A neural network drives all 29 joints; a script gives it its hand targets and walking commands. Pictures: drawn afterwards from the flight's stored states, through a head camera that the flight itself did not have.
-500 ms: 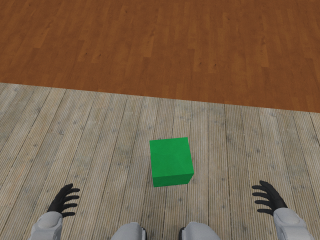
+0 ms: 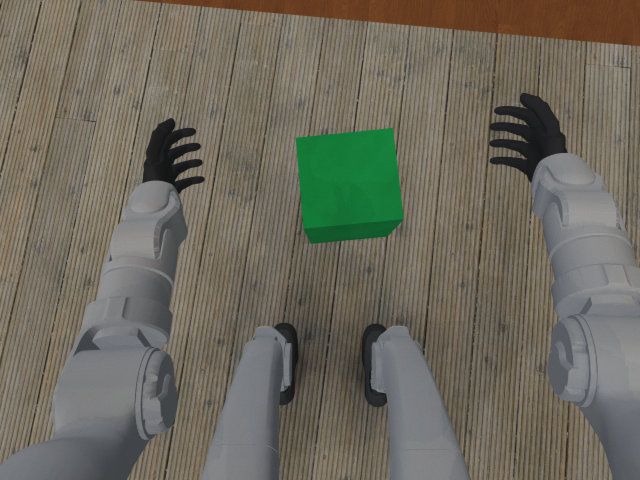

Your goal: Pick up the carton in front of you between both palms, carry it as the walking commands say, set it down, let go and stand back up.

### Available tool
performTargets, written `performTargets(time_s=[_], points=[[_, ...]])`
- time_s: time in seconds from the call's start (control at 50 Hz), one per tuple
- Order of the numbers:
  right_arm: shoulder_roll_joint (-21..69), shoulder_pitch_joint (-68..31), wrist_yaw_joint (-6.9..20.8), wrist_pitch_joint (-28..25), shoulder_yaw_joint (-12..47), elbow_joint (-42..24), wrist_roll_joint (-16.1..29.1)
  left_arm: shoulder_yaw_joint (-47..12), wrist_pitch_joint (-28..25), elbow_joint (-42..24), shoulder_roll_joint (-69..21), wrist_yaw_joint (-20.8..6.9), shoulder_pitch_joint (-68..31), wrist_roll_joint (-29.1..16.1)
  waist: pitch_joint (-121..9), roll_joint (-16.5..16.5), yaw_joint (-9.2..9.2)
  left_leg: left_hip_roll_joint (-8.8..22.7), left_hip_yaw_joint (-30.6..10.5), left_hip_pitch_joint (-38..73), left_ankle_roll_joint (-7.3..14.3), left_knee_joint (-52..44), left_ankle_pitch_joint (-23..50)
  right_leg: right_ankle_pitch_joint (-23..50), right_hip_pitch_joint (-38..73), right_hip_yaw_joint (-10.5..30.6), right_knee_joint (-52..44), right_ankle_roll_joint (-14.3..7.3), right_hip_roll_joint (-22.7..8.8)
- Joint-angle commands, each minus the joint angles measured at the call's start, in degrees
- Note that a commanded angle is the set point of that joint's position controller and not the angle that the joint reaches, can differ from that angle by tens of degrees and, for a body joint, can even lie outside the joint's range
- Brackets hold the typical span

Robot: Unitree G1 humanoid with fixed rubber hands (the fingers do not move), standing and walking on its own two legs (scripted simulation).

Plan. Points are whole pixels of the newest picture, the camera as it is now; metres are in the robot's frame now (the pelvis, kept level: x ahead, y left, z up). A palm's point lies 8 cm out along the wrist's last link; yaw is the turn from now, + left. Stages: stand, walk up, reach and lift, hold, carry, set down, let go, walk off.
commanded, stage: reach and lift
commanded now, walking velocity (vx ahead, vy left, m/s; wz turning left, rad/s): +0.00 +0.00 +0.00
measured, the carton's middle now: (346, 192) +0.54 -0.03 -0.55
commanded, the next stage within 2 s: none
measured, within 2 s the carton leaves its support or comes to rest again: neither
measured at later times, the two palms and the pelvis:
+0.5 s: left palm (221, 133) +0.54 +0.17 -0.18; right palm (481, 101) +0.58 -0.21 -0.17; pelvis +0.02 +0.00 -0.04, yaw +1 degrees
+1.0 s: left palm (256, 185) +0.52 +0.17 -0.41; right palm (440, 172) +0.55 -0.21 -0.41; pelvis -0.03 +0.02 -0.26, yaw +2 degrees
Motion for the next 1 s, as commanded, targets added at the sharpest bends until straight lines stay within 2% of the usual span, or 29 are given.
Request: performTargets(time_s=[0.0,0.06,0.12,0.18,0.26,0.34,0.4,0.48,0.54,0.6,0.68,0.76,0.84,0.92,0.98], points=[[-9.84,-32.47,-0.04,1.08,-0.88,0.73,0.00,4.71,1.04,-1.52,8.41,1.21,-28.23,0.44,-48.56,-4.97,1.23,-3.60,3.92,9.91,-0.88,-4.23,-1.92,0.94,25.08,0.94,-7.73,2.59,1.62],[-10.72,-39.95,0.11,1.73,-2.24,4.78,-1.55,6.50,1.51,0.53,7.59,0.94,-35.81,1.80,-51.10,-4.49,0.99,-3.90,4.62,8.23,-1.11,-3.20,-3.18,-1.65,22.93,0.84,-7.50,2.49,1.97],[-10.92,-43.86,0.42,1.20,-4.31,7.33,-3.88,8.89,1.07,1.60,6.39,0.83,-40.07,4.20,-54.51,-3.83,0.99,-4.31,5.08,7.56,-1.30,-2.62,-1.58,0.83,21.94,0.81,-6.55,2.47,2.48],[-10.39,-44.82,0.78,-0.52,-6.60,7.56,-6.58,11.23,-0.45,1.34,4.85,0.65,-40.41,6.77,-58.86,-4.14,0.98,-4.78,4.95,7.30,-1.47,-2.30,3.73,8.89,22.88,0.68,-4.82,2.45,3.04],[-8.27,-45.30,0.90,-3.21,-9.15,2.43,-9.12,13.52,-3.50,-2.51,3.48,-0.07,-38.40,9.29,-66.78,-6.16,1.52,-5.89,4.90,5.60,-1.13,-1.31,14.25,24.98,29.03,1.48,-2.02,2.57,3.43],[-4.30,-43.22,0.81,-5.28,-10.54,-0.75,-10.81,15.05,-6.22,-4.17,1.69,-0.89,-33.41,10.72,-68.30,-9.09,1.64,-6.62,4.79,-4.68,-1.00,-0.13,19.77,39.92,34.88,2.96,2.16,2.58,2.83],[-0.67,-38.56,0.95,-6.51,-11.94,0.78,-12.24,16.30,-8.00,-2.55,-1.46,-1.46,-29.31,11.96,-63.18,-9.38,0.81,-6.66,4.10,-13.25,-1.53,2.71,20.01,43.87,29.82,3.87,5.75,2.65,2.30],[1.61,-30.66,0.43,-7.98,-14.28,3.84,-14.10,17.13,-10.15,-0.36,-4.49,-2.15,-26.70,13.52,-57.24,-5.53,-0.73,-6.39,3.25,-19.36,-2.75,10.70,19.26,39.63,12.62,4.07,11.89,2.26,2.27],[-0.42,-29.23,-0.88,-9.20,-15.56,4.29,-13.20,15.70,-11.20,-1.23,-4.33,-1.64,-28.66,12.66,-58.61,-1.58,-2.37,-6.26,2.73,-18.90,-3.34,17.98,20.28,33.78,0.55,3.12,17.29,2.06,2.86],[-4.47,-33.02,-2.42,-10.79,-12.50,1.72,-9.04,12.08,-11.71,-2.15,-2.68,0.29,-31.15,9.73,-65.06,0.34,-2.72,-6.33,1.85,-12.71,-2.97,25.91,24.79,29.10,-10.09,1.35,23.25,2.48,3.52],[-10.89,-38.37,-3.80,-11.51,-4.19,0.81,0.06,4.93,-11.09,-3.42,0.90,3.56,-33.93,3.76,-77.36,0.34,-1.37,-6.15,0.78,-2.55,-2.48,35.58,30.38,26.02,-15.19,-0.48,32.13,3.34,3.38],[-13.46,-43.68,-3.90,-10.18,1.54,2.76,5.33,0.40,-8.75,-2.05,2.03,5.66,-37.86,-2.38,-77.48,-3.35,-1.60,-5.99,1.32,-5.13,-2.18,41.26,23.51,19.24,-16.68,-2.19,39.18,3.34,2.69],[-15.27,-50.88,-3.79,-8.62,4.22,3.37,6.88,-0.87,-6.93,-0.20,4.74,6.04,-44.12,-5.86,-73.83,-7.22,-1.19,-5.80,2.29,-10.39,-1.62,44.77,15.03,13.35,-16.45,-2.65,43.95,3.38,1.62],[-15.04,-55.15,-3.14,-6.70,5.55,10.27,6.33,0.92,-6.06,6.17,7.19,5.07,-50.53,-5.31,-60.32,-7.73,-0.23,-5.00,3.69,-20.12,-1.71,47.15,1.18,1.18,-21.05,-1.65,45.51,2.93,0.06],[-14.82,-56.75,-2.74,-6.46,5.67,14.33,5.39,2.54,-6.66,10.11,7.60,3.68,-54.13,-3.51,-52.86,-6.31,-0.23,-4.67,4.37,-24.86,-1.81,49.71,-4.25,-3.53,-23.15,-0.41,46.80,2.53,-0.48]])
